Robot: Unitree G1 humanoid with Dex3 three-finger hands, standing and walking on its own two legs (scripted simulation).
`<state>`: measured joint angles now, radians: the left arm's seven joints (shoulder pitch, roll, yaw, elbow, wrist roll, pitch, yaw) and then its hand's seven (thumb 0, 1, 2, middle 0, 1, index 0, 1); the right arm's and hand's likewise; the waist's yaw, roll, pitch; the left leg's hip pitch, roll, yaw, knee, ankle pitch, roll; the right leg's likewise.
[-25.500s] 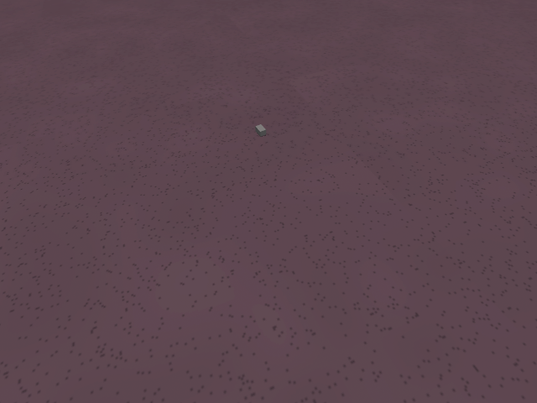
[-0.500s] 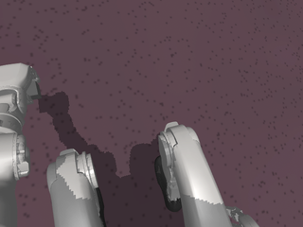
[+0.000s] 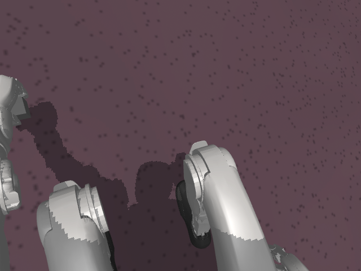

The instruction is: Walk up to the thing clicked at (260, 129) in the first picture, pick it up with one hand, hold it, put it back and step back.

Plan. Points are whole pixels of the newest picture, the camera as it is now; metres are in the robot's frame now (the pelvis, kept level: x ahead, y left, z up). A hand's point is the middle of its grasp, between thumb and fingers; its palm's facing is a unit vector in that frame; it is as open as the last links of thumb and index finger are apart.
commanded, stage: rest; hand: left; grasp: from above
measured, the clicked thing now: (9, 110) +0.50 +0.28 -0.22
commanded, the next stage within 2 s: open in 1.52 s
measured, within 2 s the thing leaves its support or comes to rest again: neither
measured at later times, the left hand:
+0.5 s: hand (15, 115) +0.49 +0.27 -0.23, palm faces -0.45 -0.11 -0.89, open 7.0 cm
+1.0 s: hand (19, 116) +0.49 +0.27 -0.25, palm faces -0.44 -0.12 -0.89, open 7.0 cm
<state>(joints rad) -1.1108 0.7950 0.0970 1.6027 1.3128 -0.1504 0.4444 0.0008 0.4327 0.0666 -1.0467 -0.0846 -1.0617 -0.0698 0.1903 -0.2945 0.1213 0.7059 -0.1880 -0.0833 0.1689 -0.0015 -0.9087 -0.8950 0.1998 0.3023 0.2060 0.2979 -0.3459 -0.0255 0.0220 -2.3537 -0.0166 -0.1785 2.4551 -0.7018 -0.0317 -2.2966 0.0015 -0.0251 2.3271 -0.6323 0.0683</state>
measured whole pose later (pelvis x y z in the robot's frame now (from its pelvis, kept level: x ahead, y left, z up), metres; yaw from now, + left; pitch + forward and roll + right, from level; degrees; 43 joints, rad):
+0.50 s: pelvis +0.00 +0.01 -0.01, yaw -3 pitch +32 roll -12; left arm -1.11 0.90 0.16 1.69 1.34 -0.17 0.54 0.00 0.46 0.03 -1.03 -0.07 -1.05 -0.05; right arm 0.18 -0.32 0.19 0.68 -0.24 -0.14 0.22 0.00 -0.90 -0.89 0.20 0.30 0.21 0.30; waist -0.40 -0.07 0.10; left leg -2.37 -0.01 -0.22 2.52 -0.72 -0.02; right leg -2.29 0.02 -0.06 2.35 -0.63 0.07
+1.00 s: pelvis +0.00 +0.01 -0.02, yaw -5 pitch +29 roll -14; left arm -1.14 0.97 0.14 1.77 1.34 -0.17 0.60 0.00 0.45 0.03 -1.04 -0.07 -1.06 -0.05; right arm 0.16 -0.33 0.26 0.67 -0.27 -0.20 0.27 0.00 -0.91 -0.90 0.20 0.30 0.21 0.30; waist -0.43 -0.10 0.14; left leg -2.36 -0.01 -0.25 2.56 -0.73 -0.01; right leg -2.27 0.03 -0.08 2.35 -0.62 0.08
